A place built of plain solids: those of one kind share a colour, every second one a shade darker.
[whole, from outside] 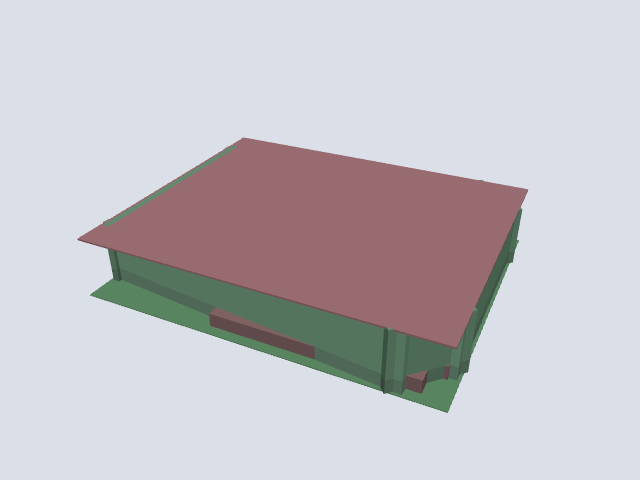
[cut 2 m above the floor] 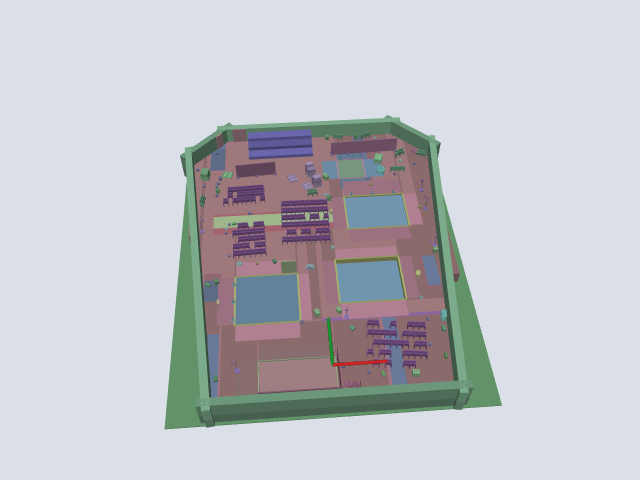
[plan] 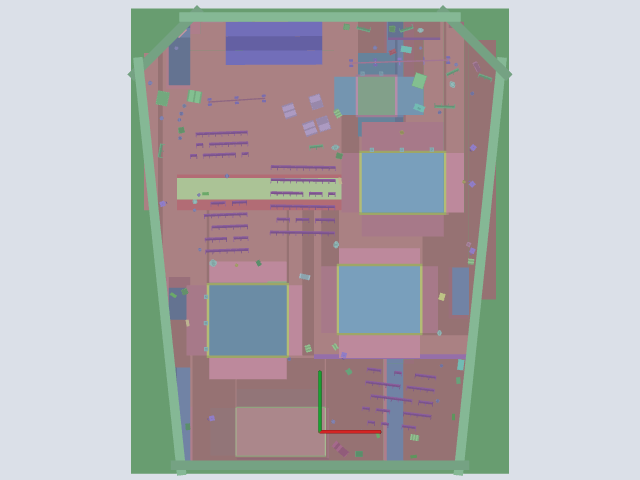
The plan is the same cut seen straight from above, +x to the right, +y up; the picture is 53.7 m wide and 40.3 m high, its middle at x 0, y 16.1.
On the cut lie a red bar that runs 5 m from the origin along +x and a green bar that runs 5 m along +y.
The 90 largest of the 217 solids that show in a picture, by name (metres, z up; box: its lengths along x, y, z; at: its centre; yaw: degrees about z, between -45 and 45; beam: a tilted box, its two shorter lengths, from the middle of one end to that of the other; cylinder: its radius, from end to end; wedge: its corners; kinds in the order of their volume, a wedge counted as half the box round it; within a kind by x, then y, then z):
{
 "floor_ground_1": {"box": [1.17, 13.2, 1.5], "at": [-14.19, 25.2, -0.75]},
 "floor_ground_2": {"box": [0.4, 17.7, 1.5], "at": [-13.4, 23.15, -0.75]},
 "floor_ground_3": {"box": [1.2, 10.2, 1.5], "at": [-12.6, 23.7, -0.75]},
 "floor_ground_4": {"box": [2.3, 5.6, 1.5], "at": [-12.05, 15.8, -0.75]},
 "floor_ground_5": {"box": [1.5, 3.0, 1.5], "at": [-11.95, 7.9, -0.75]},
 "floor_ground_6": {"box": [1.4, 6.3, 1.5], "at": [-10.2, 15.45, -0.75]},
 "floor_ground_7": {"box": [1.5, 6.4, 1.5], "at": [-9.95, 1.2, -0.75]},
 "floor_ground_8": {"box": [4.0, 1.4, 1.5], "at": [-8.9, 32.7, -0.75]},
 "floor_ground_9": {"box": [3.1, 1.03, 1.5], "at": [-8.45, 33.92, -0.75]},
 "floor_ground_10": {"box": [2.1, 2.4, 1.5], "at": [-8.15, 3.2, -0.75]},
 "floor_ground_11": {"box": [6.5, 4.3, 1.5], "at": [-6.05, 16.45, -0.75]},
 "floor_ground_12": {"box": [13.2, 2.2, 1.5], "at": [-5.4, 27.7, -0.75]},
 "floor_ground_13": {"box": [13.8, 5.0, 1.5], "at": [-5.1, 24.1, -0.75]},
 "floor_ground_14": {"box": [12.1, 3.2, 1.5], "at": [-4.85, 30.4, -0.75]},
 "floor_ground_15": {"box": [7.4, 0.8, 1.5], "at": [-3.3, 4.0, -0.75]},
 "floor_ground_16": {"box": [16.0, 0.32, 1.5], "at": [-2.7, -2.26, -0.75]},
 "floor_ground_17": {"box": [6.7, 2.43, 1.5], "at": [-2.15, 33.22, -0.75]},
 "floor_ground_18": {"box": [1.1, 6.3, 1.5], "at": [-2.05, 15.45, -0.75]},
 "floor_ground_19": {"box": [3.2, 1.7, 1.5], "at": [-1.2, 5.25, -0.75]},
 "floor_ground_20": {"box": [1.0, 12.2, 1.5], "at": [-1.0, 12.5, -0.75]},
 "floor_ground_21": {"box": [0.6, 10.3, 1.5], "at": [-0.2, 13.45, -0.75]},
 "floor_ground_22": {"box": [2.1, 1.6, 1.5], "at": [0.55, 7.3, -0.75]},
 "floor_ground_23": {"box": [1.3, 4.7, 1.5], "at": [0.75, 16.25, -0.75]},
 "floor_ground_24": {"box": [1.8, 4.63, 1.5], "at": [2.1, 32.12, -0.75]},
 "floor_ground_25": {"box": [1.9, 1.8, 1.5], "at": [2.55, 17.3, -0.75]},
 "floor_ground_26": {"box": [4.8, 8.2, 1.5], "at": [2.9, 2.0, -0.75]},
 "floor_ground_27": {"box": [2.2, 2.63, 1.5], "at": [4.3, 33.12, -0.75]},
 "floor_ground_28": {"box": [6.8, 1.0, 1.5], "at": [5.0, 15.9, -0.75]},
 "floor_ground_29": {"box": [2.2, 1.33, 1.5], "at": [9.0, 33.77, -0.75]},
 "floor_ground_30": {"box": [1.3, 2.5, 1.5], "at": [9.25, 15.15, -0.75]},
 "floor_ground_31": {"box": [5.1, 8.12, 1.5], "at": [9.55, 1.64, -0.75]},
 "floor_ground_32": {"box": [1.7, 6.3, 1.5], "at": [9.55, 29.75, -0.75]},
 "floor_ground_33": {"box": [0.9, 6.9, 1.5], "at": [10.35, 12.95, -0.75]},
 "floor_ground_34": {"box": [4.1, 1.6, 1.5], "at": [10.45, 7.3, -0.75]},
 "floor_ground_35": {"box": [2.7, 1.2, 1.5], "at": [11.25, 8.9, -0.75]},
 "floor_ground_36": {"box": [1.5, 10.5, 1.5], "at": [11.35, 28.65, -0.75]},
 "floor_ground_37": {"box": [1.7, 4.6, 1.5], "at": [11.65, 16.1, -0.75]},
 "floor_ground_38": {"box": [0.4, 14.5, 1.5], "at": [12.3, 25.65, -0.75]},
 "floor_ground_39": {"box": [0.3, 23.4, 1.5], "at": [12.65, 21.2, -0.75]},
 "floor_ground_40": {"box": [1.97, 21.8, 1.5], "at": [13.79, 22.0, -0.75]},
 "wall_1": {"box": [0.8, 35.28, 5.4], "at": [-13.45, 13.89, 2.7], "yaw": 6.0},
 "wall_2": {"box": [8.28, 0.8, 5.4], "at": [-12.97, 32.64, 2.7], "yaw": 44.9},
 "wall_3": {"box": [25.06, 0.8, 5.4], "at": [0.0, -2.82, 2.7]},
 "wall_4": {"box": [23.62, 0.8, 5.4], "at": [0.0, 34.83, 2.7]},
 "wall_5": {"box": [8.28, 0.8, 5.4], "at": [12.97, 32.64, 2.7], "yaw": -44.9},
 "wall_6": {"box": [0.8, 35.28, 5.4], "at": [13.45, 13.89, 2.7], "yaw": -6.0},
 "ceil_hall_1": {"box": [31.74, 39.05, 0.2], "at": [0.0, 16.0, 5.3]},
 "floor_apron_bay_1": {"box": [1.7, 5.9, 1.5], "at": [-10.35, 9.35, -0.75]},
 "floor_apron_bay_2": {"box": [6.5, 1.8, 1.5], "at": [-6.05, 5.3, -0.75]},
 "floor_apron_bay_3": {"box": [6.5, 1.8, 1.5], "at": [-6.05, 13.4, -0.75]},
 "floor_apron_bay_4": {"box": [1.1, 5.9, 1.5], "at": [-2.05, 9.35, -0.75]},
 "floor_apron_bay_5": {"box": [1.3, 5.6, 1.5], "at": [0.75, 11.1, -0.75]},
 "floor_apron_bay_6": {"box": [1.5, 5.0, 1.5], "at": [2.55, 20.9, -0.75]},
 "floor_apron_bay_7": {"box": [6.8, 1.9, 1.5], "at": [5.0, 7.15, -0.75]},
 "floor_apron_bay_8": {"box": [6.8, 1.3, 1.5], "at": [5.0, 14.75, -0.75]},
 "floor_apron_bay_9": {"box": [6.9, 1.8, 1.5], "at": [6.95, 17.3, -0.75]},
 "floor_apron_bay_10": {"box": [6.9, 2.4, 1.5], "at": [6.95, 24.8, -0.75]},
 "floor_apron_bay_11": {"box": [1.3, 5.6, 1.5], "at": [9.25, 11.1, -0.75]},
 "floor_apron_bay_12": {"box": [1.5, 5.0, 1.5], "at": [11.35, 20.9, -0.75]},
 "wall_foot_1": {"box": [0.8, 35.28, 1.5], "at": [-13.45, 13.89, -0.75], "yaw": 6.0},
 "wall_foot_2": {"box": [8.28, 0.8, 1.5], "at": [-12.97, 32.64, -0.75], "yaw": 44.9},
 "wall_foot_3": {"box": [25.06, 0.8, 1.5], "at": [0.0, -2.82, -0.75]},
 "wall_foot_4": {"box": [23.62, 0.8, 1.5], "at": [0.0, 34.83, -0.75]},
 "wall_foot_5": {"box": [8.28, 0.8, 1.5], "at": [12.97, 32.64, -0.75], "yaw": -44.9},
 "wall_foot_6": {"box": [0.8, 35.28, 1.5], "at": [13.45, 13.89, -0.75], "yaw": -6.0},
 "floor_void_bay_1": {"box": [6.5, 5.9, 1.5], "at": [-6.05, 9.35, -0.75]},
 "floor_void_bay_2": {"box": [6.8, 5.6, 0.84], "at": [5.0, 11.1, -1.08]},
 "floor_void_bay_3": {"box": [6.9, 5.0, 1.34], "at": [6.95, 20.9, -0.83]},
 "floor_base_1": {"box": [31.74, 39.05, 0.1], "at": [0.0, 16.0, -1.55]},
 "floor_aisle_1": {"box": [1.5, 2.7, 1.5], "at": [-11.95, 10.75, -0.75]},
 "floor_aisle_2": {"box": [1.8, 4.0, 1.5], "at": [-11.8, 31.1, -0.75]},
 "floor_aisle_3": {"box": [1.1, 4.52, 1.5], "at": [-11.45, -0.16, -0.75]},
 "floor_aisle_4": {"box": [1.1, 3.3, 1.5], "at": [-11.45, 3.75, -0.75]},
 "floor_aisle_5": {"box": [1.4, 8.12, 1.5], "at": [6.3, 1.64, -0.75]},
 "floor_aisle_6": {"box": [1.4, 4.0, 1.5], "at": [11.8, 11.8, -0.75]},
 "floor_void_pit_1": {"box": [7.4, 4.0, 1.36], "at": [-3.3, 0.0, -0.82]},
 "floor_aisle_cross_1": {"box": [13.8, 1.8, 1.5], "at": [-5.1, 20.4, -0.75]},
 "floor_apron_pit_1": {"box": [2.1, 4.0, 1.5], "at": [-8.15, 0.0, -0.75]},
 "floor_apron_pit_2": {"box": [7.4, 1.5, 1.5], "at": [-3.3, 2.85, -0.75]},
 "floor_apron_patch_1": {"box": [1.8, 3.2, 1.5], "at": [2.1, 28.2, -0.75]},
 "floor_apron_patch_2": {"box": [3.1, 1.8, 1.5], "at": [4.75, 30.9, -0.75]},
 "floor_apron_patch_3": {"box": [2.2, 3.2, 1.5], "at": [7.6, 28.2, -0.75]},
 "wall_bank_1": {"box": [8.1, 1.2, 1.38], "at": [-3.87, 33.81, 0.69], "yaw": 0.2},
 "wall_bank_2": {"box": [8.1, 1.2, 0.46], "at": [-3.86, 31.41, 0.23], "yaw": 0.2},
 "wall_bank_3": {"box": [8.1, 1.2, 0.92], "at": [-3.86, 32.61, 0.46], "yaw": 0.2},
 "floor_under_aisle_cross_1": {"box": [13.8, 0.9, 1.5], "at": [-5.1, 19.05, -0.75]},
 "floor_under_aisle_cross_2": {"box": [13.8, 0.3, 1.5], "at": [-5.1, 21.45, -0.75]},
 "floor_fixed_patch_1": {"box": [3.1, 3.2, 1.5], "at": [4.75, 28.2, -0.75]},
 "floor_under_aisle_1": {"box": [0.3, 8.52, 1.5], "at": [5.45, 1.84, -0.75]},
 "floor_under_aisle_2": {"box": [0.9, 3.1, 1.5], "at": [7.45, 31.35, -0.75]}
}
